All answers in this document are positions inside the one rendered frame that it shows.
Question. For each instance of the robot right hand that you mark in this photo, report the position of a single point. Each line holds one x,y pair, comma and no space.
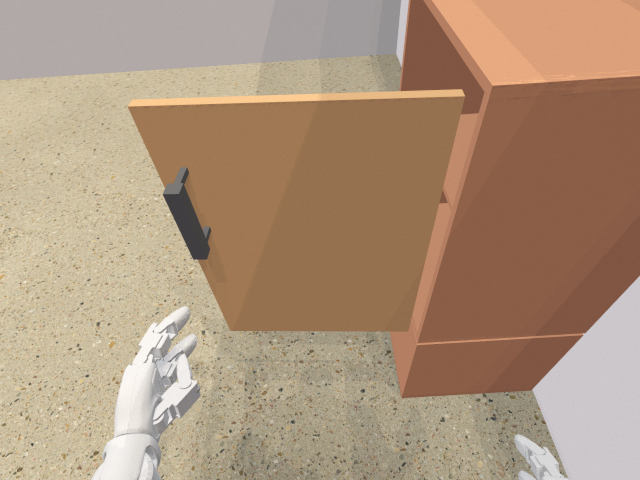
543,464

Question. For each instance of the robot left forearm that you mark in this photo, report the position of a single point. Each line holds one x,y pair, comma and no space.
133,456

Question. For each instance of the robot left hand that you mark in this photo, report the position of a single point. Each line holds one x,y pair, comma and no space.
145,381

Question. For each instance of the handle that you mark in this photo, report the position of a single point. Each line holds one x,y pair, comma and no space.
180,205

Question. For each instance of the cupboard door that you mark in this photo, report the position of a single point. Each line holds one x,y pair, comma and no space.
321,206

